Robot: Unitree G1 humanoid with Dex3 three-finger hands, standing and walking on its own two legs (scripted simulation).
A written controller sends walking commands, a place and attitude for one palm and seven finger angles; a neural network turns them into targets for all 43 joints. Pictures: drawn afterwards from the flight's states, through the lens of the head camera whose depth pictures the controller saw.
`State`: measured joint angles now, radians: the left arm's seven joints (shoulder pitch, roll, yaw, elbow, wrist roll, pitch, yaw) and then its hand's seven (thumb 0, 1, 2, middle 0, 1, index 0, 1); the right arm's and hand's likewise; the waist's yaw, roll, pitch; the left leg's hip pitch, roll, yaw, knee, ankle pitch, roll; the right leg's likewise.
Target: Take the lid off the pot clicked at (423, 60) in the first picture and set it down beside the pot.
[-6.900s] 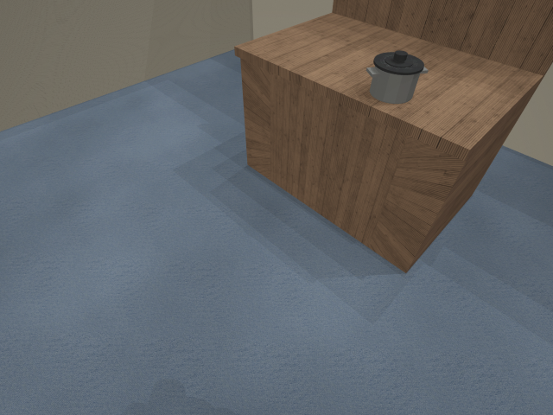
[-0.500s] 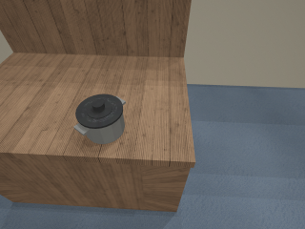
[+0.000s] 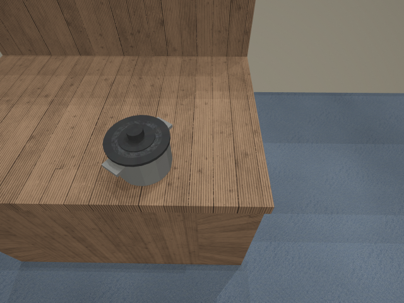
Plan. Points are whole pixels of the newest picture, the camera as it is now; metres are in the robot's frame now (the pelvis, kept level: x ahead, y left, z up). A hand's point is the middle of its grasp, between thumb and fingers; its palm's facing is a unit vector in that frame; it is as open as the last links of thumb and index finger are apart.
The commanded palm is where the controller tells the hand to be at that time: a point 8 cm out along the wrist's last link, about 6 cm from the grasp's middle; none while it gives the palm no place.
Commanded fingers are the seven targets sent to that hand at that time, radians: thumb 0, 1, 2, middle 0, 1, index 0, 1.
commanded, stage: look again from close up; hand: left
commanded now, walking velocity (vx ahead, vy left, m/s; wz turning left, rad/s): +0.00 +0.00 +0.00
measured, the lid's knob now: (135, 132) +0.47 +0.19 +0.05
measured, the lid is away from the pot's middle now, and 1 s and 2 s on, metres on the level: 0.00 0.00 0.00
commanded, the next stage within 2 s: shuffle to correct the standing spot in 0.42 s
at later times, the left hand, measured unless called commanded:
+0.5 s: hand out of the picture +0.02 +0.18 -0.17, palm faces +0.01 -0.97 -0.25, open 7.4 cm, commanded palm none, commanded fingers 0.00 0.90 0.90 -0.20 -0.30 -0.20 -0.30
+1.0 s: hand out of the picture +0.04 +0.24 -0.17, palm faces +0.01 -0.95 -0.31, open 7.4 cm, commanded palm none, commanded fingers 0.00 0.90 0.90 -0.20 -0.30 -0.20 -0.30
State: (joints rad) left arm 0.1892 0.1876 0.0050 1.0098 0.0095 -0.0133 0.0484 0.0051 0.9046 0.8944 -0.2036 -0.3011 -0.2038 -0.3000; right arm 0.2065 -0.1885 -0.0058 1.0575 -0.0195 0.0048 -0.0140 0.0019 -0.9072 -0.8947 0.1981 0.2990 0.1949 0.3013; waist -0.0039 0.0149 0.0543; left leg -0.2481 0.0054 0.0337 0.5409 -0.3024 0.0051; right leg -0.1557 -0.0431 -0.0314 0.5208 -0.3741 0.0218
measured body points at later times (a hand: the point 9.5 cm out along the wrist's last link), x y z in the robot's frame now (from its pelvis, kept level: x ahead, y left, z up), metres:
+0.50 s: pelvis +0.00 -0.01 +0.00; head +0.04 -0.02 +0.45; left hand +0.02 +0.23 -0.15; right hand +0.05 -0.25 -0.16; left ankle -0.01 +0.12 -0.73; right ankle -0.06 -0.13 -0.73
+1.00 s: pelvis +0.00 +0.02 +0.00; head +0.04 +0.01 +0.44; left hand +0.04 +0.29 -0.15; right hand +0.05 -0.23 -0.16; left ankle -0.01 +0.11 -0.73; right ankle -0.06 -0.09 -0.71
